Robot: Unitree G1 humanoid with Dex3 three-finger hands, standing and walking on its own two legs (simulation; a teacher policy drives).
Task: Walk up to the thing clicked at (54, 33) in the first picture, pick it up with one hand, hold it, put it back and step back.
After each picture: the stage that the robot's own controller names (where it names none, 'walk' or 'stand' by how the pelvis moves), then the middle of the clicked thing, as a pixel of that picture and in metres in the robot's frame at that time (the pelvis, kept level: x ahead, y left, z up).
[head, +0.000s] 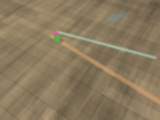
stand; (56, 36) +1.44 +0.36 -0.72
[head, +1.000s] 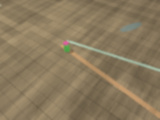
walk; (66, 46) +1.33 +0.32 -0.72
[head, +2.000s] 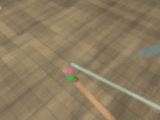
walk; (69, 74) +0.87 +0.23 -0.72
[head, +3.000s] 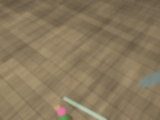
walk; (62, 114) +0.52 +0.23 -0.71
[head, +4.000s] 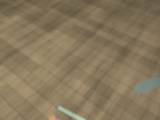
stand; out of the picture +0.44 +0.20 -0.72
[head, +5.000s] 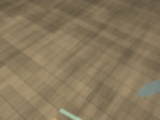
stand; out of the picture +0.42 +0.20 -0.73
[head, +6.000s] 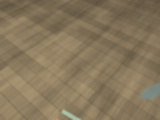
stand; out of the picture +0.42 +0.19 -0.73
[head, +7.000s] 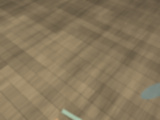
stand; out of the picture +0.41 +0.19 -0.73
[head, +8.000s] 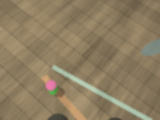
go down; (52, 87) +0.46 +0.20 -0.56
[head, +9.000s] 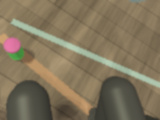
go down; (14, 49) +0.48 +0.28 -0.31
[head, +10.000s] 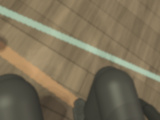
close in; out of the picture +0.47 +0.31 -0.26
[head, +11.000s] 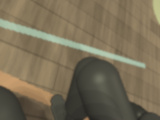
close; out of the picture +0.45 +0.34 -0.22
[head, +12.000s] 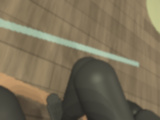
close; out of the picture +0.44 +0.34 -0.23
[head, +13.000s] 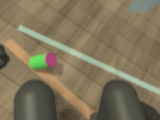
lift; (42, 61) +0.45 +0.18 -0.30
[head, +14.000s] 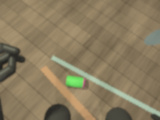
lift; (75, 81) +0.47 +0.06 -0.54
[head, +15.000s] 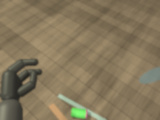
stand; (79, 113) +0.46 +0.05 -0.69
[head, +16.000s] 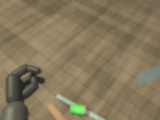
crouch; (78, 109) +0.49 +0.05 -0.70
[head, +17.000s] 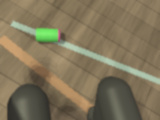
crouch; (48, 35) +0.60 +0.10 -0.35
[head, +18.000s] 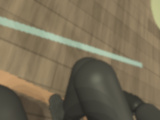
lower; out of the picture +0.59 +0.21 -0.25
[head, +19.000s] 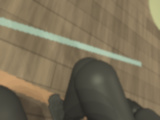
lower; out of the picture +0.61 +0.22 -0.25
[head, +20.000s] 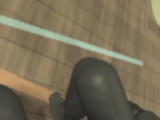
lower; out of the picture +0.62 +0.22 -0.25
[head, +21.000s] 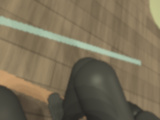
lower; out of the picture +0.62 +0.23 -0.25
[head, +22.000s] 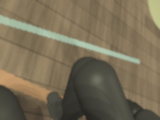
loosen; out of the picture +0.63 +0.23 -0.25
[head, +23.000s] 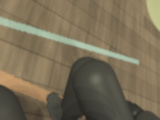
withdraw; out of the picture +0.63 +0.23 -0.25
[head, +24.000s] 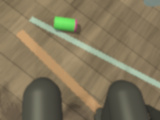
walk; (65, 24) +0.65 +0.12 -0.36
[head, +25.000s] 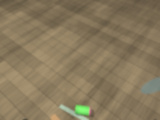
stand; (83, 110) +0.56 +0.01 -0.69
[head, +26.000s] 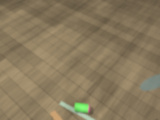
stand; (82, 107) +0.57 +0.03 -0.69
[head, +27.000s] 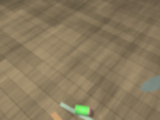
stand; (82, 110) +0.54 +0.03 -0.70
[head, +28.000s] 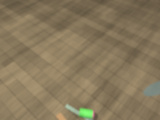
stand; (86, 113) +0.55 +0.02 -0.75
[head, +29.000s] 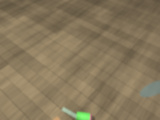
stand; (83, 116) +0.53 +0.03 -0.75
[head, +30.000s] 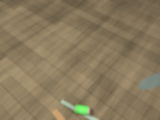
walk; (82, 109) +0.52 +0.03 -0.75
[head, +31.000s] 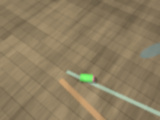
walk; (87, 78) +0.71 +0.04 -0.73
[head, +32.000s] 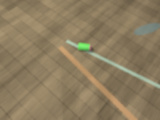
walk; (84, 47) +1.00 +0.01 -0.71
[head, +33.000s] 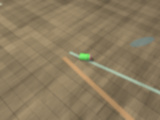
walk; (85, 57) +1.15 +0.04 -0.73
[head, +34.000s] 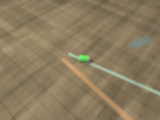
stand; (84, 58) +1.13 +0.01 -0.75
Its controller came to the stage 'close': yes
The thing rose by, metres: 0.01
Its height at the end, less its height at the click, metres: -0.02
